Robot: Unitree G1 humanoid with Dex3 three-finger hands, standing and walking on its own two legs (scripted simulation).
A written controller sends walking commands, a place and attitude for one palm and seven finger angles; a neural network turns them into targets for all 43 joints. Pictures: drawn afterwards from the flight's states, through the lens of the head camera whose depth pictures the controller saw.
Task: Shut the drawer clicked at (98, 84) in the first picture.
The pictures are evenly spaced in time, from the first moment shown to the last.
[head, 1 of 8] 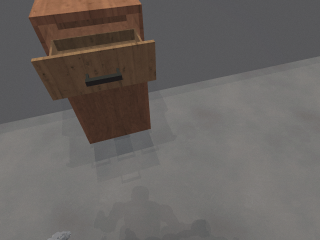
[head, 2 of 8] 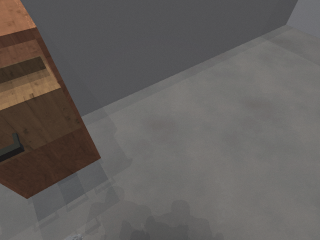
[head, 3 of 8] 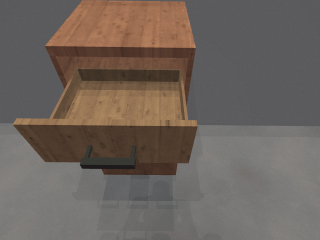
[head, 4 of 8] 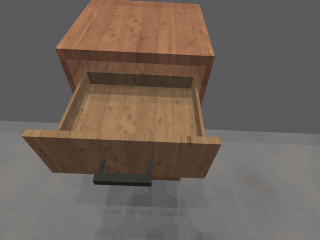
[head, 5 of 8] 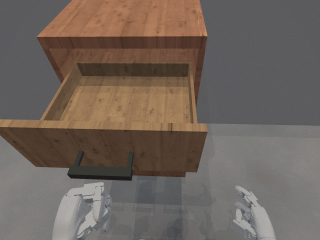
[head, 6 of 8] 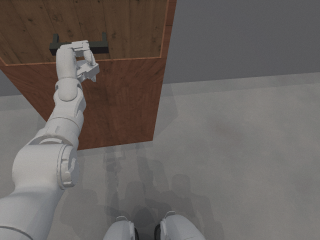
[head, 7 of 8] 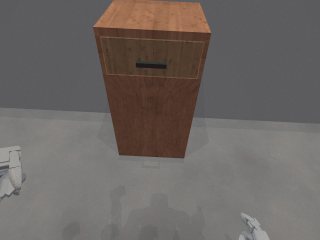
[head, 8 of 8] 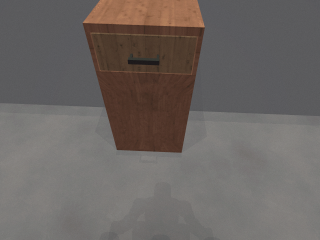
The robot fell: no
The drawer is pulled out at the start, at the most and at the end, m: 0.30 0.30 0.00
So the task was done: yes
